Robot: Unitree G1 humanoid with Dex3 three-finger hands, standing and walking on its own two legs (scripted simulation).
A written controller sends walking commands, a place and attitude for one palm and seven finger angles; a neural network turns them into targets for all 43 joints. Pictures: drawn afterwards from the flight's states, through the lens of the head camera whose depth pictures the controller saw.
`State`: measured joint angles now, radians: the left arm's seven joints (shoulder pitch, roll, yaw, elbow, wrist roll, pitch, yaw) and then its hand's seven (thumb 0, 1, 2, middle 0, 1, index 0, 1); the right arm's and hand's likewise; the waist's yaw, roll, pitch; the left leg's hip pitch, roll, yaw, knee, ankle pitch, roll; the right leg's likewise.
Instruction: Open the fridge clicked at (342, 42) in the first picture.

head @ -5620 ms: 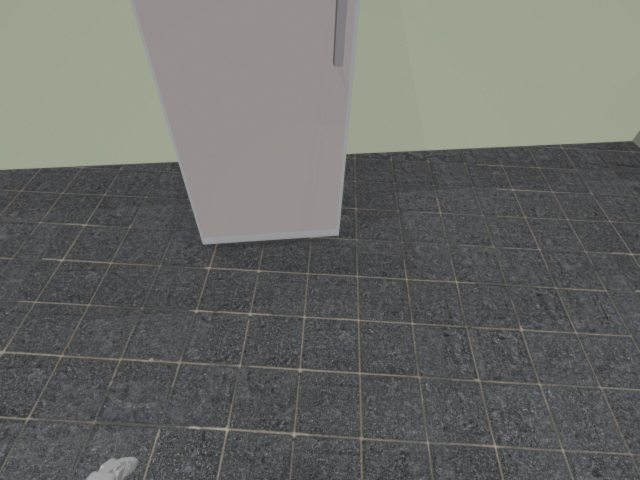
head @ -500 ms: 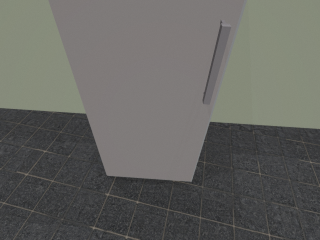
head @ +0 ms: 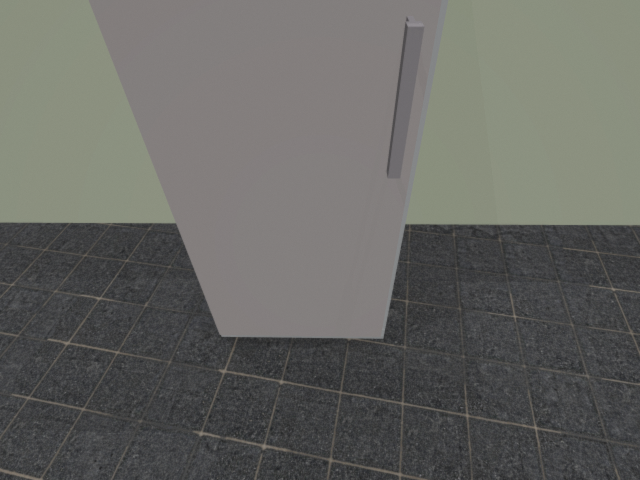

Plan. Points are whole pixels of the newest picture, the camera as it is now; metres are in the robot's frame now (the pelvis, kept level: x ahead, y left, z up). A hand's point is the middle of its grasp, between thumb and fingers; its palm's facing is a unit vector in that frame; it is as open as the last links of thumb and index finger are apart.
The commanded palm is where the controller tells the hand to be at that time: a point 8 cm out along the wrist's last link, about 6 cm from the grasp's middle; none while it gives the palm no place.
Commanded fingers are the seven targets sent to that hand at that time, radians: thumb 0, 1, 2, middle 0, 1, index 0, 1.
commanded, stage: look again from close up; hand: right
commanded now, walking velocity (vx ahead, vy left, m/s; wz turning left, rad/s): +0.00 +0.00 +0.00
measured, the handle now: (401, 104) +0.68 -0.10 +0.16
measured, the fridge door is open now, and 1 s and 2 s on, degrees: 0 0 0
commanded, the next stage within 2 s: none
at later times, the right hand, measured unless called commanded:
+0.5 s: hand out of the picture -0.09 -0.26 -0.17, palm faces +0.02 +0.95 -0.31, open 7.4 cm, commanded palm none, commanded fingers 0.00 -0.90 -0.90 0.20 0.30 0.20 0.30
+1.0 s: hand out of the picture -0.12 -0.28 -0.16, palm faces -0.01 +0.96 -0.26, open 7.4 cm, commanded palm none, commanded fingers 0.00 -0.90 -0.90 0.20 0.30 0.20 0.30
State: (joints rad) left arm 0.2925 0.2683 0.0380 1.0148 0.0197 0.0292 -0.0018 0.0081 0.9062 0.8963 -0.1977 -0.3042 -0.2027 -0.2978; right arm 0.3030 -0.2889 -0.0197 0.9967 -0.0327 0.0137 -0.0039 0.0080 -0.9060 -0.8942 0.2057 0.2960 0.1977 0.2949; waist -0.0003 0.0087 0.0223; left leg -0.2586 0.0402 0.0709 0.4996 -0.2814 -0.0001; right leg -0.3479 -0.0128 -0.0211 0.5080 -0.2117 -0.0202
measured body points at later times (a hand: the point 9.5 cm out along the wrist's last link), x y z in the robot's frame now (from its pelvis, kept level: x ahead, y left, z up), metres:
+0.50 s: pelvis -0.09 -0.04 +0.00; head -0.11 -0.04 +0.45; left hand -0.02 +0.24 -0.14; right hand -0.09 -0.31 -0.14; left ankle -0.08 +0.05 -0.74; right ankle +0.06 -0.11 -0.70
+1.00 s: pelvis -0.14 -0.07 +0.01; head -0.15 -0.07 +0.46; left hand -0.13 +0.17 -0.15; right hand -0.12 -0.34 -0.14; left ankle -0.08 +0.05 -0.74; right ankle -0.09 -0.18 -0.74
